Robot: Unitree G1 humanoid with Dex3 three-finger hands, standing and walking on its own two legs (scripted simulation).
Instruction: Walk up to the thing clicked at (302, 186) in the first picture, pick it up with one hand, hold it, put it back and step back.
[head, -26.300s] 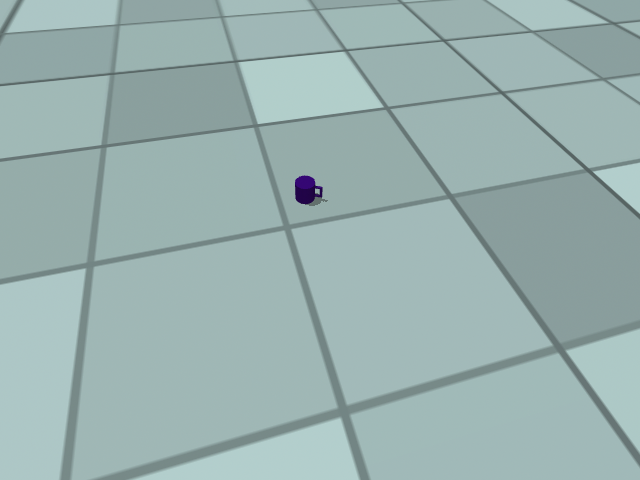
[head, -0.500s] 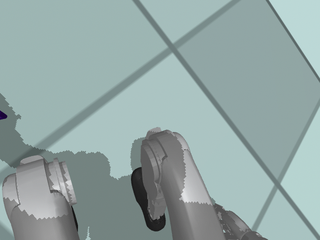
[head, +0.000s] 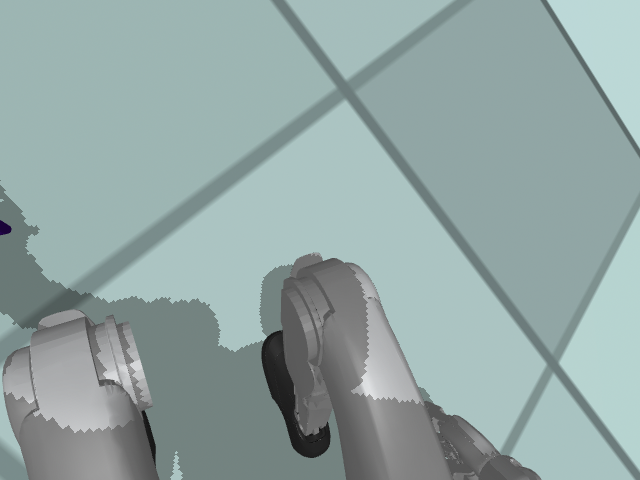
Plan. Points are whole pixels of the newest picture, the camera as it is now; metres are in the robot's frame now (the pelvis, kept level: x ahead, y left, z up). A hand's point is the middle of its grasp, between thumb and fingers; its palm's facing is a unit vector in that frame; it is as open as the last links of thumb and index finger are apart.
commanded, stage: open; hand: left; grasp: from above
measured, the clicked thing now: out of the picture +0.42 +0.32 -0.26
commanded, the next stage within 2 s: withdraw in 0.16 s
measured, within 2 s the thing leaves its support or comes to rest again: neither
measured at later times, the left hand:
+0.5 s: hand out of the picture +0.42 +0.33 -0.21, palm faces -0.37 -0.13 -0.92, open 14.0 cm
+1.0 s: hand out of the picture +0.38 +0.34 -0.07, palm faces -0.55 -0.16 -0.82, open 14.1 cm
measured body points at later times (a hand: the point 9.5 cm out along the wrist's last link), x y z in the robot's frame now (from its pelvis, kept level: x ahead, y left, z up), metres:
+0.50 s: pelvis +0.00 +0.00 +0.00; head +0.25 +0.11 +0.36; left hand +0.44 +0.34 -0.16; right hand +0.07 -0.27 -0.08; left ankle +0.06 +0.13 -0.27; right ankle +0.10 -0.12 -0.27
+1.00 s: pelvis -0.01 -0.01 +0.08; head +0.20 +0.08 +0.46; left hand +0.40 +0.34 -0.02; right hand +0.11 -0.29 -0.03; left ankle +0.06 +0.13 -0.27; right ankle +0.10 -0.12 -0.27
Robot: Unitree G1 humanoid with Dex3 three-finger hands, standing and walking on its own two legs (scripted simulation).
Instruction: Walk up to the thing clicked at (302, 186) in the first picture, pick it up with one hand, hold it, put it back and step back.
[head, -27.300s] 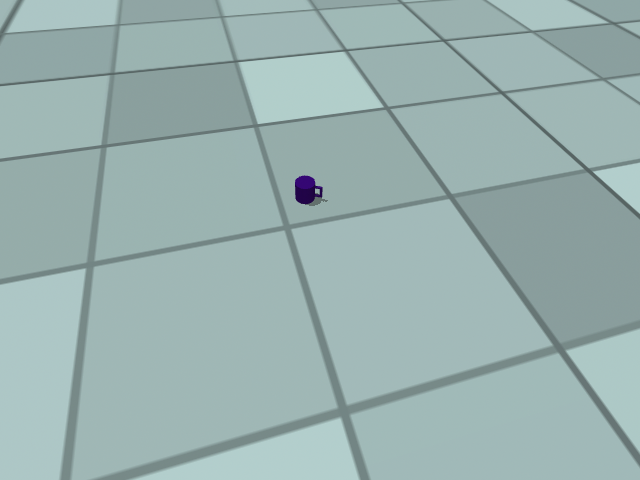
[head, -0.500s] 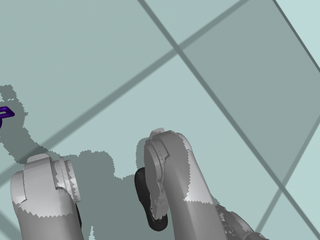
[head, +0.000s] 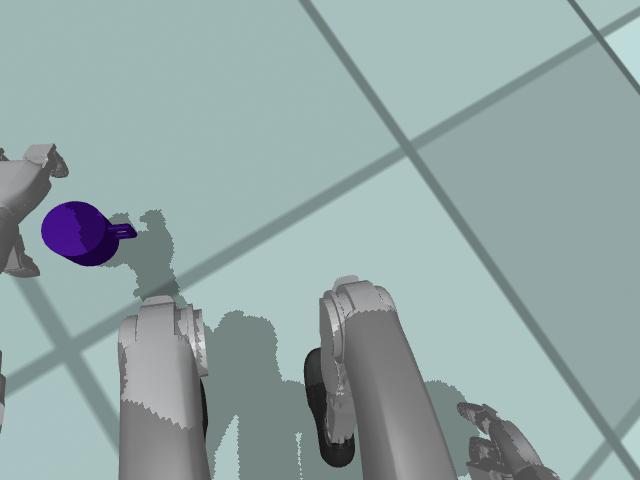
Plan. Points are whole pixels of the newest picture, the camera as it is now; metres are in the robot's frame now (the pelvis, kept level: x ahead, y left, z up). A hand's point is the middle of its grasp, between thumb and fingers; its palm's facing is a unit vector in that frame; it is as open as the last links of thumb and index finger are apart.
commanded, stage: withdraw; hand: left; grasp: from above
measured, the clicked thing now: (94, 234) +0.46 +0.28 -0.34
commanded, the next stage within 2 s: home in 0.20 s
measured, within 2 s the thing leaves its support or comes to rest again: neither
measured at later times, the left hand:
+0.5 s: hand (8, 185) +0.48 +0.32 -0.15, palm faces -0.35 -0.07 -0.93, open 13.3 cm
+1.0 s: hand out of the picture +0.29 +0.26 +0.06, palm faces -0.16 -0.79 -0.60, open 7.6 cm
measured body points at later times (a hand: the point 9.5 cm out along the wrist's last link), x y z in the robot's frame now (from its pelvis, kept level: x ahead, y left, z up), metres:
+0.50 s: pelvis +0.01 +0.01 -0.02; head +0.24 +0.06 +0.36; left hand +0.49 +0.32 -0.10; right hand +0.05 -0.24 -0.15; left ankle +0.09 +0.13 -0.35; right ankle +0.10 -0.12 -0.35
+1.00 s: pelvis +0.02 +0.01 +0.16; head +0.16 +0.05 +0.59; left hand +0.30 +0.30 +0.10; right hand +0.25 -0.23 +0.07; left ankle +0.09 +0.13 -0.35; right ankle +0.10 -0.12 -0.35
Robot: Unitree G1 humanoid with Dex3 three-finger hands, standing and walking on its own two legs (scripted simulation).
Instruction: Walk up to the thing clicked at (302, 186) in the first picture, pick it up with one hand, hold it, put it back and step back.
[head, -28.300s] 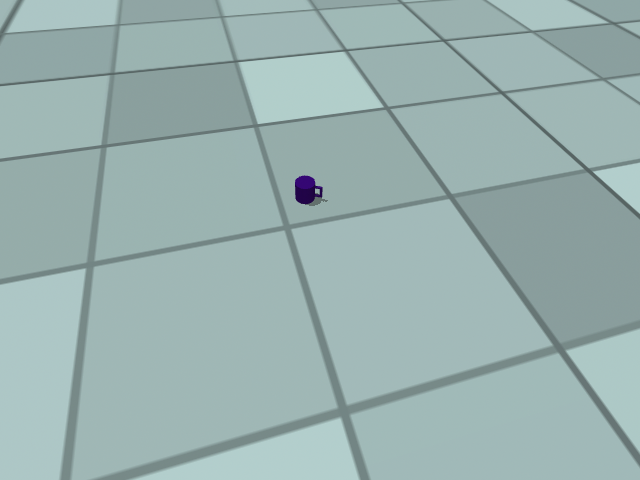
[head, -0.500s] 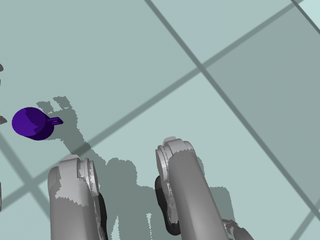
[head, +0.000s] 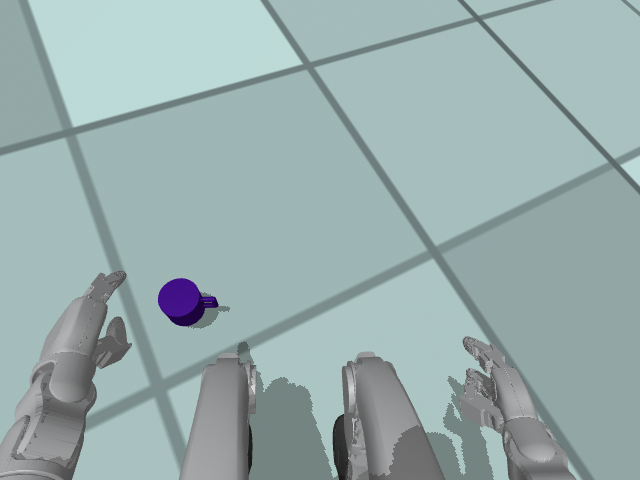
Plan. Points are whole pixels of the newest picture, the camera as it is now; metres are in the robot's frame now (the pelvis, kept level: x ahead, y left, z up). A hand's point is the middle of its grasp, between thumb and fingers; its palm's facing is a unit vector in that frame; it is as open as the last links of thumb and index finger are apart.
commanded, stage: home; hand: left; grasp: from above
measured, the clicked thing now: (190, 302) +0.46 +0.24 -0.50
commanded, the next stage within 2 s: none
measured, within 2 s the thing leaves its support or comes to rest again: neither
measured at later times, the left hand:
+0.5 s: hand (87, 369) +0.24 +0.19 +0.11, palm faces +0.10 -0.97 -0.22, open 7.4 cm
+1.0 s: hand (80, 394) +0.22 +0.18 +0.12, palm faces +0.11 -0.97 -0.20, open 7.4 cm
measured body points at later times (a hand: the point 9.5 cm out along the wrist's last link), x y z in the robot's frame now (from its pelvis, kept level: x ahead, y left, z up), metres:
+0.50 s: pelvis +0.07 +0.00 +0.16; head +0.10 +0.00 +0.61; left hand +0.23 +0.24 +0.12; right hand +0.21 -0.24 +0.08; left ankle +0.08 +0.12 -0.51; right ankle +0.07 -0.13 -0.51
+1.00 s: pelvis +0.07 -0.01 +0.17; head +0.09 +0.00 +0.62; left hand +0.21 +0.23 +0.14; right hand +0.26 -0.24 +0.11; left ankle +0.08 +0.12 -0.51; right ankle +0.07 -0.13 -0.51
